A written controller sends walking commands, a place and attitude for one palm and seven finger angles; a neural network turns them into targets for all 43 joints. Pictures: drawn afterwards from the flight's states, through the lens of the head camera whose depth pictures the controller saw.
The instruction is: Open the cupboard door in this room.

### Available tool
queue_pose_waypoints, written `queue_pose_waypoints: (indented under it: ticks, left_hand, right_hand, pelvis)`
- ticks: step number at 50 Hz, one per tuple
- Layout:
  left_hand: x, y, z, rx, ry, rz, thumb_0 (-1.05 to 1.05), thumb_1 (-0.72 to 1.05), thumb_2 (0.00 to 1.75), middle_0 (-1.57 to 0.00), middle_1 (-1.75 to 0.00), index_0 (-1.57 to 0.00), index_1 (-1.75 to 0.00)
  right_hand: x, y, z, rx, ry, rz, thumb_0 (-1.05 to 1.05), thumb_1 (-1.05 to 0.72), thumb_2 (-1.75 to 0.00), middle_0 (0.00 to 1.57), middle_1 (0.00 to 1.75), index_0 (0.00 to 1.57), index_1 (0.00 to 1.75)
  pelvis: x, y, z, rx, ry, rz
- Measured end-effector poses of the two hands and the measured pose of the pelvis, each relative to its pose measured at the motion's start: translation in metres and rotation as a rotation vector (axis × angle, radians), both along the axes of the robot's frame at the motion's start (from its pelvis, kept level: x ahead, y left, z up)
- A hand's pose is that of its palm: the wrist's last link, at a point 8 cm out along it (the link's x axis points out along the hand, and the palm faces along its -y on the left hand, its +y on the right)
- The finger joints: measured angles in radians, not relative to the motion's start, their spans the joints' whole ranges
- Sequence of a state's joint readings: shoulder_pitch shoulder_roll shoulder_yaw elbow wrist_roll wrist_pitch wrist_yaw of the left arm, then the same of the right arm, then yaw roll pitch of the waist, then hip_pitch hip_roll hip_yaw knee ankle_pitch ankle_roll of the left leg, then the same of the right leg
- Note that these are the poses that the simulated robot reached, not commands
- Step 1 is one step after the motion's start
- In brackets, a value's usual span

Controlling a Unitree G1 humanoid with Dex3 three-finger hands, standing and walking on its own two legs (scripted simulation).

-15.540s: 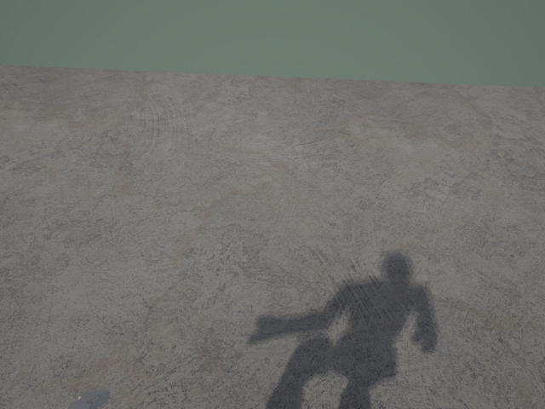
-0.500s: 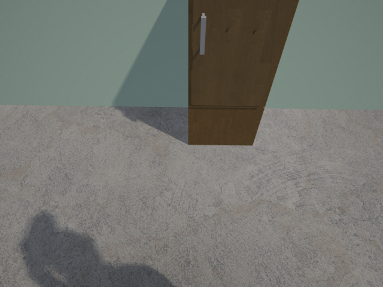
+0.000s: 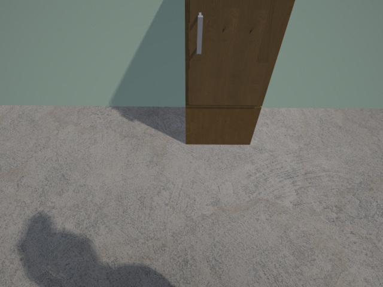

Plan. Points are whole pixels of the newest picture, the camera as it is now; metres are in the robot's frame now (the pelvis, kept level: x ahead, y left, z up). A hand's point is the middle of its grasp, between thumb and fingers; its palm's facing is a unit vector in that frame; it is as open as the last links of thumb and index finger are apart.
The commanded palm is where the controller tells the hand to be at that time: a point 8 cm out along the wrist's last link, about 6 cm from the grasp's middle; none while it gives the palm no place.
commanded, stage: look at it before walking up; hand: left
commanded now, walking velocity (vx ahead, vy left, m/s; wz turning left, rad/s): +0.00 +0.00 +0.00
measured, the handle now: (199, 33) +1.10 +0.04 +0.03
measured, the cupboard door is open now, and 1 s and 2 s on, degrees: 0 0 0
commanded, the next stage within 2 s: walk to a spot facing it in 0.30 s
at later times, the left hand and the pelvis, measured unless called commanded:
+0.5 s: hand out of the picture +0.01 +0.20 -0.17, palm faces +0.02 -0.96 -0.26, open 7.4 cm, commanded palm none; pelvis -0.01 -0.01 +0.00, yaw -1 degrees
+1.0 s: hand out of the picture +0.04 +0.11 -0.16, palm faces -0.16 -0.96 -0.24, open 7.4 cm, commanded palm none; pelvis +0.02 -0.07 +0.00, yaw -15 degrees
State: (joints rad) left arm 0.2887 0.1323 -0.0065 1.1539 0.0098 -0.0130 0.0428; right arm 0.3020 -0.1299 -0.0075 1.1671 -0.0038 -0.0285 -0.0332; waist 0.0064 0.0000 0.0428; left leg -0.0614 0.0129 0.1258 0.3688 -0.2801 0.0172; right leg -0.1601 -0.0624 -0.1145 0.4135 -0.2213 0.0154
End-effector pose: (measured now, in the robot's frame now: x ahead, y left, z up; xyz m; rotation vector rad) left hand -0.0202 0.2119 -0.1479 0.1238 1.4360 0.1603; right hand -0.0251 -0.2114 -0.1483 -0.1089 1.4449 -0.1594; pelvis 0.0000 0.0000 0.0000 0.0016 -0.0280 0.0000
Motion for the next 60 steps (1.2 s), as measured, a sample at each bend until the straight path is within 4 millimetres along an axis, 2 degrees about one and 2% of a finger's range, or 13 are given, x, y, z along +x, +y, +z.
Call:
queue_pose_waypoints:
  ticks: [11, 23, 27, 35, 39, 42, 45, 52, 56, 60]
  left_hand:
    - [-0.005, 0.005, 0.002, 0.012, 0.001, -0.001, 0.01, 0.91, 0.9, -0.2, -0.3, -0.2, -0.3]
    - [0.021, 0.03, 0.011, 0.077, -0.073, -0.028, 0.01, 0.91, 0.9, -0.2, -0.3, -0.2, -0.3]
    - [0.029, 0.032, 0.01, 0.09, -0.071, -0.046, 0.01, 0.91, 0.9, -0.2, -0.3, -0.2, -0.3]
    - [0.047, 0.019, 0.002, 0.091, -0.043, -0.119, 0.01, 0.91, 0.9, -0.2, -0.3, -0.2, -0.3]
    - [0.064, 0.0, 0.006, 0.1, -0.067, -0.153, 0.01, 0.91, 0.9, -0.2, -0.3, -0.2, -0.3]
    - [0.074, -0.016, 0.003, 0.109, -0.113, -0.17, 0.01, 0.91, 0.9, -0.2, -0.3, -0.2, -0.3]
    - [0.072, -0.031, 0.009, 0.103, -0.107, -0.164, 0.01, 0.91, 0.9, -0.2, -0.3, -0.2, -0.3]
    - [0.066, -0.057, 0.028, 0.056, 0.02, -0.221, 0.01, 0.91, 0.9, -0.2, -0.3, -0.21, -0.3]
    - [0.077, -0.06, 0.031, 0.051, 0.056, -0.235, 0.01, 0.9, 0.9, -0.2, -0.3, -0.21, -0.3]
    - [0.101, -0.057, 0.029, 0.052, 0.074, -0.248, 0.01, 0.9, 0.9, -0.2, -0.3, -0.21, -0.3]
  right_hand:
    - [0.01, -0.017, 0.003, -0.031, -0.031, 0.018, 0.0, -0.91, -0.9, 0.2, 0.3, 0.2, 0.3]
    - [0.029, -0.039, 0.007, -0.065, -0.083, 0.044, 0.0, -0.91, -0.9, 0.2, 0.3, 0.2, 0.3]
    - [0.033, -0.043, 0.005, -0.077, -0.102, 0.026, 0.0, -0.91, -0.9, 0.2, 0.3, 0.2, 0.3]
    - [0.023, -0.048, -0.014, -0.045, -0.119, -0.061, 0.0, -0.91, -0.9, 0.2, 0.3, 0.21, 0.3]
    - [0.017, -0.062, -0.028, -0.014, -0.112, -0.105, 0.0, -0.91, -0.9, 0.2, 0.3, 0.21, 0.3]
    - [0.019, -0.079, -0.04, 0.0, -0.099, -0.119, 0.0, -0.91, -0.9, 0.2, 0.3, 0.21, 0.3]
    - [0.037, -0.094, -0.029, -0.002, -0.117, -0.117, 0.0, -0.91, -0.9, 0.2, 0.3, 0.2, 0.3]
    - [0.103, -0.13, 0.008, -0.05, -0.29, -0.159, 0.0, -0.91, -0.9, 0.2, 0.3, 0.2, 0.3]
    - [0.133, -0.14, 0.015, -0.074, -0.33, -0.184, 0.0, -0.91, -0.9, 0.2, 0.3, 0.2, 0.3]
    - [0.163, -0.139, 0.015, -0.079, -0.333, -0.196, 0.0, -0.91, -0.9, 0.2, 0.3, 0.2, 0.3]
  pelvis:
    - [-0.005, -0.003, 0.001, 0.0, -0.002, 0.001]
    - [-0.009, -0.007, 0.002, 0.001, -0.003, 0.001]
    - [-0.013, -0.008, -0.001, 0.004, 0.004, -0.028]
    - [-0.019, -0.02, -0.014, 0.039, 0.01, -0.114]
    - [-0.012, -0.036, -0.021, 0.039, 0.011, -0.157]
    - [-0.005, -0.052, -0.03, 0.026, 0.018, -0.173]
    - [0.002, -0.062, -0.021, 0.031, 0.02, -0.196]
    - [0.032, -0.075, 0.002, 0.055, 0.044, -0.291]
    - [0.058, -0.077, 0.004, 0.048, 0.049, -0.323]
    - [0.088, -0.076, 0.001, 0.036, 0.054, -0.353]
